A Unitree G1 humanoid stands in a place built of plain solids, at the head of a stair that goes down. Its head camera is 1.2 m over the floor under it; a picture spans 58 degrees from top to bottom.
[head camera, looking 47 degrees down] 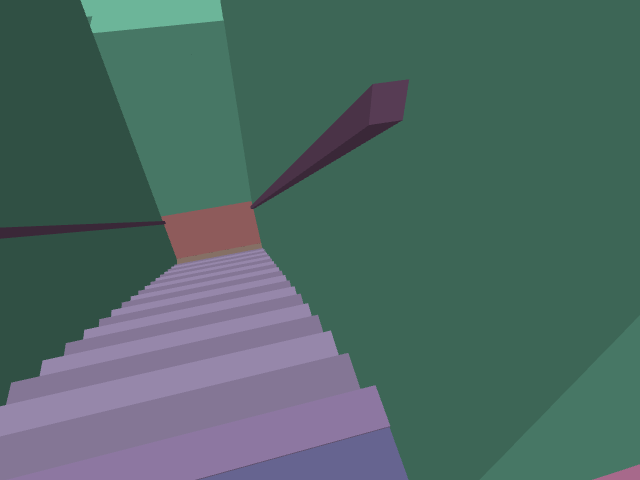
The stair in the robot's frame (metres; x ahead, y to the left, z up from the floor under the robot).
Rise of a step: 0.21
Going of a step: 0.22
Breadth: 1.40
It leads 15 degrees to the left of straight ahead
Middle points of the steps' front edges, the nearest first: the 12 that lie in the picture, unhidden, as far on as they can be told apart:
0.37 0.52 0.00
0.59 0.57 -0.21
0.80 0.63 -0.42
1.02 0.69 -0.63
1.24 0.75 -0.84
1.46 0.80 -1.05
1.67 0.86 -1.26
1.89 0.92 -1.47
2.11 0.97 -1.68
2.33 1.03 -1.89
2.55 1.09 -2.11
2.76 1.14 -2.32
